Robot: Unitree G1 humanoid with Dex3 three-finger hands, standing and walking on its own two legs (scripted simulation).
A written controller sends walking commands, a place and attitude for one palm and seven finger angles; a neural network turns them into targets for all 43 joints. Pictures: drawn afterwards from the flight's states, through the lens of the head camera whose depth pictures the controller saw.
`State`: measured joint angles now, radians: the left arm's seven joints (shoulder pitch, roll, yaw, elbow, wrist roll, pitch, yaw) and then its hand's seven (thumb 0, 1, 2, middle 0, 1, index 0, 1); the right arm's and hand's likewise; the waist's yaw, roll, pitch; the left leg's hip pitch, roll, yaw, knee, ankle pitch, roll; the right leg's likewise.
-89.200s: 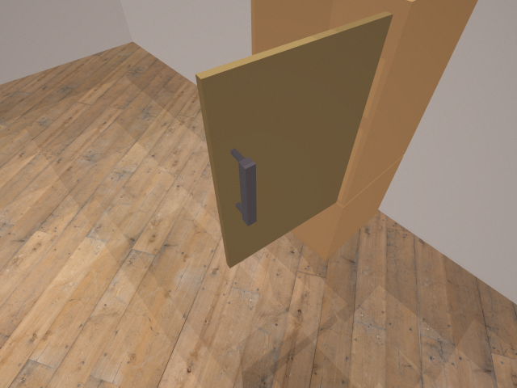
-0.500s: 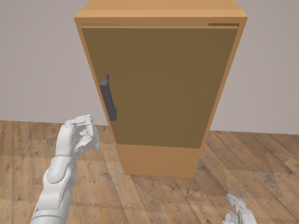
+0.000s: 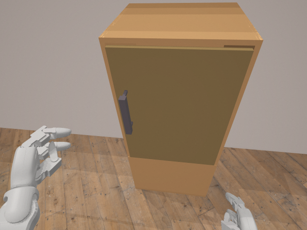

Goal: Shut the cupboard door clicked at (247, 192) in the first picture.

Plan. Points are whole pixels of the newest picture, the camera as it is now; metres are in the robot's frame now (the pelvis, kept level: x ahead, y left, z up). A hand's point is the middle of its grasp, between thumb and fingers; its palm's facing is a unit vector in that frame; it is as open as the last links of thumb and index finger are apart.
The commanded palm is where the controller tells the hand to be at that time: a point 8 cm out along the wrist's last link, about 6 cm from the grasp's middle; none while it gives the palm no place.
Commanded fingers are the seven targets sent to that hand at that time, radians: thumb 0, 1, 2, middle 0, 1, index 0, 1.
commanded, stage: draw the hand back to the body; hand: left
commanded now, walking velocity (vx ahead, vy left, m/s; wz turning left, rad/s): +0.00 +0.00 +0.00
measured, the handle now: (127, 112) +0.52 +0.17 +0.00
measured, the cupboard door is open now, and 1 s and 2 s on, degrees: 0 0 0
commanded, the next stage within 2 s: step back with the hand held close in 0.56 s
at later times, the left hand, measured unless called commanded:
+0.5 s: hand (45, 161) +0.21 +0.26 +0.15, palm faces +0.45 -0.80 -0.40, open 7.3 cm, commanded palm +0.16 +0.29 +0.18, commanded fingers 0.00 0.90 0.90 -0.20 -0.30 -0.20 -0.30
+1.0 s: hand (33, 167) +0.19 +0.27 +0.15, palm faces +0.37 -0.78 -0.50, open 7.4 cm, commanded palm +0.13 +0.31 +0.18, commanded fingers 0.00 0.90 0.90 -0.20 -0.30 -0.20 -0.30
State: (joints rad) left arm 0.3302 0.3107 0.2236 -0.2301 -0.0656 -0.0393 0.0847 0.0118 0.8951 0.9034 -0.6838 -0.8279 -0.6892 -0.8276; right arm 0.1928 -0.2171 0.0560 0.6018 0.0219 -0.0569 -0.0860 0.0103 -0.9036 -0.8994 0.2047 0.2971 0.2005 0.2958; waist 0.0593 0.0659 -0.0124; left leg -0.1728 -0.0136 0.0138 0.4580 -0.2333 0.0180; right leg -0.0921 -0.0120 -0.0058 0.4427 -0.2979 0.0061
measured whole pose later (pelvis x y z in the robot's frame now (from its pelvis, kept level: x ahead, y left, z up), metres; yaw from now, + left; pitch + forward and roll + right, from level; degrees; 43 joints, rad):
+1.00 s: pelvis -0.01 +0.01 +0.00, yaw +0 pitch +1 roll -1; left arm 0.56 0.40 0.37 -0.45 -0.07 -0.09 0.10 0.01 0.89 0.90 -0.21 -0.30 -0.22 -0.30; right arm 0.17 -0.25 -0.02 0.56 0.02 0.04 -0.10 0.01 -0.91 -0.90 0.20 0.30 0.20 0.30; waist 0.02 0.06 -0.01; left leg -0.27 -0.02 0.02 0.50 -0.23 0.03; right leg -0.18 -0.02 -0.01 0.46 -0.29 0.02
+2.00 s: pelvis -0.20 +0.01 -0.02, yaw +0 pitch +1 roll -3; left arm 0.52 0.46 0.42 -0.58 -0.06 -0.26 0.12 0.01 0.89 0.90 -0.21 -0.30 -0.21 -0.30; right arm 0.15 -0.17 0.00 0.61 0.00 -0.09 -0.06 0.01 -0.90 -0.90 0.21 0.30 0.20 0.30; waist -0.02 0.00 0.01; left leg -0.51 0.08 0.05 0.54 -0.07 0.01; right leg -0.27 0.09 0.03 0.56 -0.31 -0.01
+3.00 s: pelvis -0.24 +0.09 -0.01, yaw -2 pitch +0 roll -1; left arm 0.60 0.50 0.51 -0.53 -0.06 -0.21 0.16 0.01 0.89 0.90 -0.21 -0.30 -0.21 -0.30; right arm 0.27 -0.17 0.03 0.63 0.00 -0.10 -0.04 0.01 -0.90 -0.90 0.21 0.30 0.20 0.30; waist -0.02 0.04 0.00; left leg -0.29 0.09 0.05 0.58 -0.30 -0.03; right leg -0.25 0.06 -0.08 0.51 -0.27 -0.06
